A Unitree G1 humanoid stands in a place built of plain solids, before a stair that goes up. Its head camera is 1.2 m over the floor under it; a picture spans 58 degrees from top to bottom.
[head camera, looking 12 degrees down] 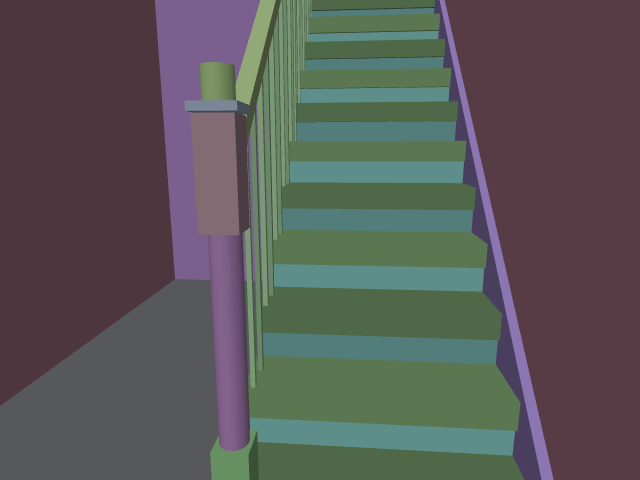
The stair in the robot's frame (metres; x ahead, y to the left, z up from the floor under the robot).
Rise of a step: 0.21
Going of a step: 0.23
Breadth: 0.90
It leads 5 degrees to the right of straight ahead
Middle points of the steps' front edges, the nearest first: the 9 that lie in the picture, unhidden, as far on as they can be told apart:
1.27 -0.19 0.41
1.50 -0.21 0.61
1.73 -0.22 0.82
1.96 -0.24 1.03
2.19 -0.26 1.23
2.42 -0.28 1.44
2.65 -0.30 1.64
2.88 -0.32 1.85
3.11 -0.34 2.06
